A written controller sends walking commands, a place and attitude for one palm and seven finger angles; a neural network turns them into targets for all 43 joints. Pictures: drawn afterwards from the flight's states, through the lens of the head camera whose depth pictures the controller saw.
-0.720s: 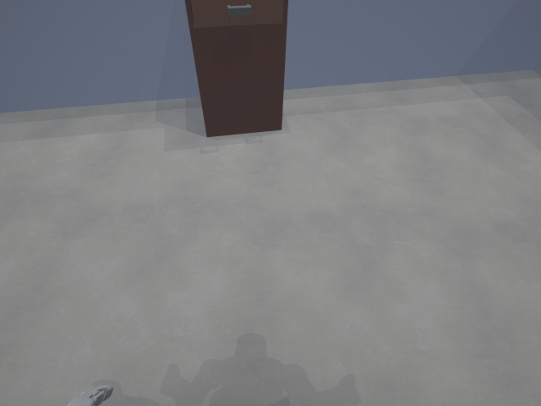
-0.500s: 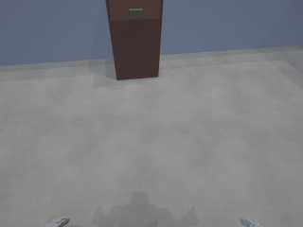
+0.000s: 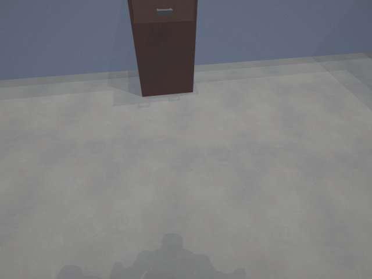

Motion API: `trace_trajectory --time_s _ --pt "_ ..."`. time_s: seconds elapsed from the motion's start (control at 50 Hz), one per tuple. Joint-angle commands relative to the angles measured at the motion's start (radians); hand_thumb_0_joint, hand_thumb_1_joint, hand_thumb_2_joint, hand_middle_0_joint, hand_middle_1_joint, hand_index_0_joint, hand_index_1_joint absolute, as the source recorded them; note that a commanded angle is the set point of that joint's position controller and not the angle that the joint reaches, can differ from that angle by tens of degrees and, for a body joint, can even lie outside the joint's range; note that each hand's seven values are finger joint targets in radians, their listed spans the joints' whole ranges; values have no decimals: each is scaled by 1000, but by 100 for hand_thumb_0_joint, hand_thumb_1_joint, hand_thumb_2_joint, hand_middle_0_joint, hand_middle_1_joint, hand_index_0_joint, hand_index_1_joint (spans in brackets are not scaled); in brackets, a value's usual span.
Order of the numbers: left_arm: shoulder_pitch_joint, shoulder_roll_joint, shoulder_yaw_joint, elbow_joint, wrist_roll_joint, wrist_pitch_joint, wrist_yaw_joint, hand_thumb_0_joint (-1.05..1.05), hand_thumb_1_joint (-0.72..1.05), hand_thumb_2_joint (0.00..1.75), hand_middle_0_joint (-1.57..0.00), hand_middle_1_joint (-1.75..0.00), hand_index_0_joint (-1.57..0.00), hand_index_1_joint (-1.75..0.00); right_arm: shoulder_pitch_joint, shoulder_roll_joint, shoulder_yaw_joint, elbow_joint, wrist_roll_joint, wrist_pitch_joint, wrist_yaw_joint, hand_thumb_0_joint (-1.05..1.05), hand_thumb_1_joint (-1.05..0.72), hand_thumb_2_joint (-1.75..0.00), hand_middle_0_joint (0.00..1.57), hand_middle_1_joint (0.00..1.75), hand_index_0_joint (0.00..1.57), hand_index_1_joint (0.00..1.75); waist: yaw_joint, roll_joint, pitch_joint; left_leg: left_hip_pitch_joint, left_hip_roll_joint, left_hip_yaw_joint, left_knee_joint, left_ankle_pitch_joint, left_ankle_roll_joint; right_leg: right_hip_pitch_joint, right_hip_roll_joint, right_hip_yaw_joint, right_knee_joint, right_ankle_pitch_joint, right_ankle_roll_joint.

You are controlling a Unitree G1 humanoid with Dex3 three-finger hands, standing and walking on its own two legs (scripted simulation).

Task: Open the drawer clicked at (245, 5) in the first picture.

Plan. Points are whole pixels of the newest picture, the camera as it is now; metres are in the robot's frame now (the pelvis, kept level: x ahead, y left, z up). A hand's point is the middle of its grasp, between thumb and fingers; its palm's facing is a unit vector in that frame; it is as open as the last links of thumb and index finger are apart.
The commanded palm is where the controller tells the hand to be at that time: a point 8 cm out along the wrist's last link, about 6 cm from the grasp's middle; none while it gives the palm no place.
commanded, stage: stand and wait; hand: left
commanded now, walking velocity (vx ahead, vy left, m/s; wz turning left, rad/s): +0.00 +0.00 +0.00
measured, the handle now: (164, 10) +1.70 +0.25 -0.06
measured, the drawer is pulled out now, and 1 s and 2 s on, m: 0.00 0.00 0.00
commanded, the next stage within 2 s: look at it before walking up in 0.20 s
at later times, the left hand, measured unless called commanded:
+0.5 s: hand out of the picture +0.06 +0.24 -0.16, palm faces -0.04 -0.94 -0.33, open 7.4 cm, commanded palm none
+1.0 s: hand out of the picture +0.07 +0.24 -0.16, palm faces -0.04 -0.94 -0.33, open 7.4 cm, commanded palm none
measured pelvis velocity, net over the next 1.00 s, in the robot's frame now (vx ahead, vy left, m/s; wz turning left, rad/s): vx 0.00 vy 0.00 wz -0.01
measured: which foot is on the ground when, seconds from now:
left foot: down 0.00-1.00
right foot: down 0.00-1.00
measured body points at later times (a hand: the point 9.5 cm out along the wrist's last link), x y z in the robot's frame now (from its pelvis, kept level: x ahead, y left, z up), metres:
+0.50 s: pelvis -0.01 +0.00 +0.00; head -0.01 +0.00 +0.45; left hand +0.06 +0.29 -0.13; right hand +0.06 -0.30 -0.13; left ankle +0.00 +0.12 -0.74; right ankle +0.00 -0.13 -0.74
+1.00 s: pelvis +0.00 +0.00 +0.00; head +0.01 +0.00 +0.45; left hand +0.07 +0.29 -0.13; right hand +0.08 -0.30 -0.13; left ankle +0.00 +0.12 -0.74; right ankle +0.00 -0.13 -0.74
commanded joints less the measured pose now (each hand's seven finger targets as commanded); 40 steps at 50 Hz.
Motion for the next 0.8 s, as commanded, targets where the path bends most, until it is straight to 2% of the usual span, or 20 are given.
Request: trace_trajectory --time_s 0.0,0.1,0.26,0.4,0.6,0.72,0.78 --pt "-59 202 39 -65 -4 -26 16 0 90 90 -20 -30 -20 -30 -59 -200 -41 -65 -2 -27 -15 0 -90 -90 20 30 20 30 -2 -12 -65 -7 117 -99 -79 115 31 0 -107 95 -81 93 -43" --pt "-59 199 39 -59 -4 -26 16 0 90 90 -20 -30 -20 -30 -53 -201 -41 -55 -2 -29 -15 0 -90 -90 20 30 20 30 -2 2 -68 -5 119 -101 -84 127 29 2 -105 95 -82 103 -42" --pt "-56 198 39 -54 -1 -25 15 0 90 90 -20 -30 -20 -30 -50 -200 -42 -49 -2 -25 -13 0 -90 -90 20 30 20 30 -1 -6 -40 -20 117 -106 -98 66 29 -25 -102 104 -106 27 -40" --pt "-51 194 38 -52 -2 -27 15 0 90 90 -20 -30 -20 -30 -48 -200 -41 -45 -1 -30 -14 0 -90 -90 20 30 20 30 -1 4 -64 -2 123 -105 -96 107 29 -13 -103 98 -96 76 -39" --pt "-47 196 37 -46 -2 -28 15 0 90 90 -20 -30 -20 -30 -49 -201 -40 -41 0 -27 -13 0 -90 -90 20 30 20 30 -3 -5 -53 -3 122 -104 -98 105 27 -18 -102 101 -103 79 -39" --pt "-45 198 36 -42 -2 -30 16 0 90 90 -20 -30 -20 -30 -52 -202 -40 -40 0 -29 -14 0 -90 -90 20 30 20 30 -3 0 -85 24 127 -97 -92 150 26 3 -106 96 -93 138 -39" --pt "-46 198 36 -42 -1 -30 17 0 90 90 -20 -30 -20 -30 -54 -201 -41 -40 1 -27 -14 0 -90 -90 20 30 20 30 -4 -8 -67 18 127 -97 -94 149 26 -4 -105 97 -96 141 -39"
